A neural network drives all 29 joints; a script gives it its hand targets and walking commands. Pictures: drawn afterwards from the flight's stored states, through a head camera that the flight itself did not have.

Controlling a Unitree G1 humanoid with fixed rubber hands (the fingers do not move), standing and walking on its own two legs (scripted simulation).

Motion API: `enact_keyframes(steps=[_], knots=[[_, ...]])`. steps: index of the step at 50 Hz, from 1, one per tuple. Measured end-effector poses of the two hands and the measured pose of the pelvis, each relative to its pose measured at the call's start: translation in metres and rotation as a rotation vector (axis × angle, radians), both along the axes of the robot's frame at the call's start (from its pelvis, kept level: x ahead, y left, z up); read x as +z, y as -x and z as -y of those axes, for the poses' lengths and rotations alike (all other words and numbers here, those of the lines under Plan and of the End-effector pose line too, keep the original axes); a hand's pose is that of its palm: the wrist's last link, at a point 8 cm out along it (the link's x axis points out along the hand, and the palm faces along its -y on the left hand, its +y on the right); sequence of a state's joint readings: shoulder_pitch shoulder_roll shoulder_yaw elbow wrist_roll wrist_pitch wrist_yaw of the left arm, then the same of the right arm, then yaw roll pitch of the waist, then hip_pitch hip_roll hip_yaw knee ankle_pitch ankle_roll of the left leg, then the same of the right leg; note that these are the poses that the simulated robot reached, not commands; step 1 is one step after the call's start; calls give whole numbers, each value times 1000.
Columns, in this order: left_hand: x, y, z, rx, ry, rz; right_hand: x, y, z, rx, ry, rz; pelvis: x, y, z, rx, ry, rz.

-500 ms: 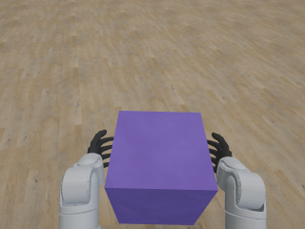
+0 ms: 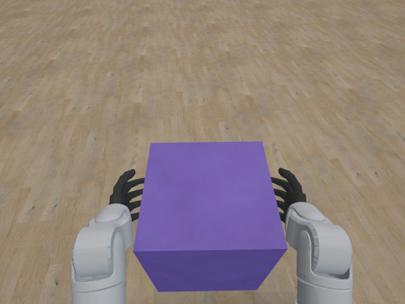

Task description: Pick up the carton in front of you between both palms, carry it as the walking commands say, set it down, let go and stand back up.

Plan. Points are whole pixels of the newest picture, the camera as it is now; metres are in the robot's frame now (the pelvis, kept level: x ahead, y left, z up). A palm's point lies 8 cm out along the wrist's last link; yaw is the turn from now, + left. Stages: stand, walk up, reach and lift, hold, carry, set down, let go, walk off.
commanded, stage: carry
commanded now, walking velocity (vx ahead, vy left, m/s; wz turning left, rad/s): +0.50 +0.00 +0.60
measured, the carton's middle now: (207, 221) +0.28 +0.00 +0.03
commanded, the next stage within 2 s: none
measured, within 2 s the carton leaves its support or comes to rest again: neither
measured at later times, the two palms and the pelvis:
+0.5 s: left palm (126, 108) +0.56 +0.19 +0.11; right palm (237, 95) +0.62 -0.10 +0.11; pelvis +0.33 -0.01 +0.01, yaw +12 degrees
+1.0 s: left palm (121, 57) +0.88 +0.27 +0.11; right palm (205, 48) +0.94 -0.02 +0.11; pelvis +0.65 +0.07 +0.01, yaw +12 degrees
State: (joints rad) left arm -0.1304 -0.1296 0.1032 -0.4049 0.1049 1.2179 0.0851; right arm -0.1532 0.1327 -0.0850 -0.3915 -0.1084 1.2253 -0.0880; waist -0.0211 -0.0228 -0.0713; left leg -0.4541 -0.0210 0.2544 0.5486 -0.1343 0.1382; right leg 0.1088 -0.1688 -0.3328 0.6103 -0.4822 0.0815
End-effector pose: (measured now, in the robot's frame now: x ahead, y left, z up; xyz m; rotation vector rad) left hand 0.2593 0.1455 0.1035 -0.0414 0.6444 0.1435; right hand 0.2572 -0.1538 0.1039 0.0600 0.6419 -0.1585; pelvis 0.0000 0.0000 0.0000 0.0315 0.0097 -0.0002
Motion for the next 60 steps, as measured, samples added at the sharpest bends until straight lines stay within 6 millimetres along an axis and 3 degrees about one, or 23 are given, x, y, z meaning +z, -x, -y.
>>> enact_keyframes(steps=[6,16,21,26,30,35,44,47,51,55,60], knots=[[-10,-65,-25,47,8,-125,-10,-78,-25,40,-1,-126,18,-65,-12,69,19,-18],[11,-161,-61,200,40,-69,20,-221,-67,198,36,-69,38,-187,-8,160,53,-53],[18,-230,-59,228,28,-25,23,-297,-66,227,24,-26,30,-264,0,179,48,-57],[5,-313,-45,219,-9,-41,-1,-377,-52,216,-16,-42,11,-344,10,217,59,-45],[-4,-354,-42,228,-11,-133,-12,-421,-49,227,-15,-133,24,-388,14,244,46,-49],[8,-404,-49,252,-18,-132,-2,-479,-58,257,-15,-131,39,-444,11,241,22,-56],[30,-523,-85,247,-18,-32,22,-595,-94,250,-17,-32,37,-562,-26,230,17,-61],[21,-568,-105,238,-7,-27,17,-638,-113,241,-7,-27,27,-607,-47,223,25,-56],[-5,-632,-135,227,29,-42,-1,-697,-142,226,25,-42,8,-666,-79,202,13,-42],[-18,-678,-152,203,48,-140,-12,-737,-157,202,43,-141,21,-706,-99,182,36,-50],[-11,-736,-164,175,50,-150,-2,-788,-169,180,54,-150,38,-760,-116,186,64,-59]])
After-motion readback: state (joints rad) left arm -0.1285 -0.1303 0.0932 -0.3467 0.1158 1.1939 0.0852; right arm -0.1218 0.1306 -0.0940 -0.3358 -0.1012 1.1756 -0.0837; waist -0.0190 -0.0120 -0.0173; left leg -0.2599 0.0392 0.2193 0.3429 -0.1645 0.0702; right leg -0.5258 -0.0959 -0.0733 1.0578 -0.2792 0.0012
